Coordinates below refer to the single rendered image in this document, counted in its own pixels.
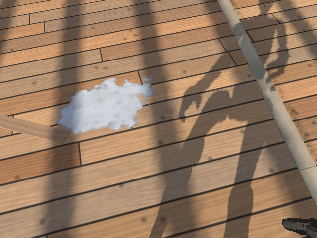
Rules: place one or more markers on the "right robot hand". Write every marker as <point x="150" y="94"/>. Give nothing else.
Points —
<point x="301" y="226"/>

